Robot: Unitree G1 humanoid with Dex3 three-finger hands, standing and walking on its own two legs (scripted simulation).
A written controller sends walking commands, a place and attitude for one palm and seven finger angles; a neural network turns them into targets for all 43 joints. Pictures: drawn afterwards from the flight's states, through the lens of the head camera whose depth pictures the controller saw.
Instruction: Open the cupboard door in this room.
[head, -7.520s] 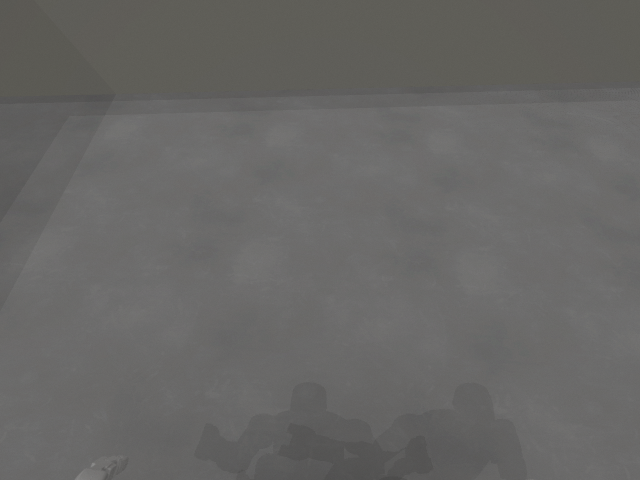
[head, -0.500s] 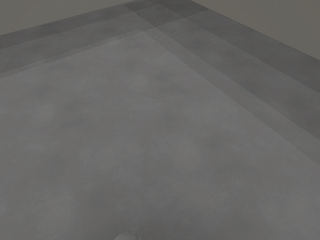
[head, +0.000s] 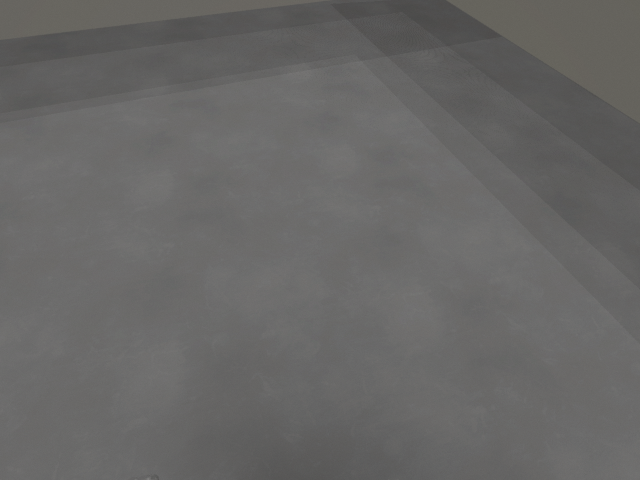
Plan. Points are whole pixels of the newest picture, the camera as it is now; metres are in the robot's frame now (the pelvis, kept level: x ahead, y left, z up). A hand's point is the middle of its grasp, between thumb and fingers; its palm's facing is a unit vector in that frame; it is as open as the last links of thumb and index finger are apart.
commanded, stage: turn or walk to find it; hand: left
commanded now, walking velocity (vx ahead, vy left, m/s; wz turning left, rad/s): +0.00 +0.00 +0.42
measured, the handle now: out of the picture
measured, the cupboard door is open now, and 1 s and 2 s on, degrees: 0 0 0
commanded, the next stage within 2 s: none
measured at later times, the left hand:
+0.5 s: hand out of the picture -0.03 +0.18 -0.17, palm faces +0.26 -0.94 -0.24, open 7.4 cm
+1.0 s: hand out of the picture -0.04 +0.21 -0.15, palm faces +0.43 -0.86 -0.29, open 7.4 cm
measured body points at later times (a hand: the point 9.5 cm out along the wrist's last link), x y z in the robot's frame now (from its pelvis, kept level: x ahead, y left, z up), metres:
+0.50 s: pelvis -0.03 -0.02 -0.01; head +0.00 -0.02 +0.44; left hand -0.05 +0.23 -0.15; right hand +0.07 -0.27 -0.16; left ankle -0.09 +0.11 -0.71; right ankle -0.01 -0.14 -0.74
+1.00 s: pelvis -0.05 -0.03 -0.01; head -0.02 -0.03 +0.44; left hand -0.06 +0.25 -0.13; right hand +0.11 -0.22 -0.17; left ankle -0.09 +0.11 -0.74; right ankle +0.00 -0.12 -0.74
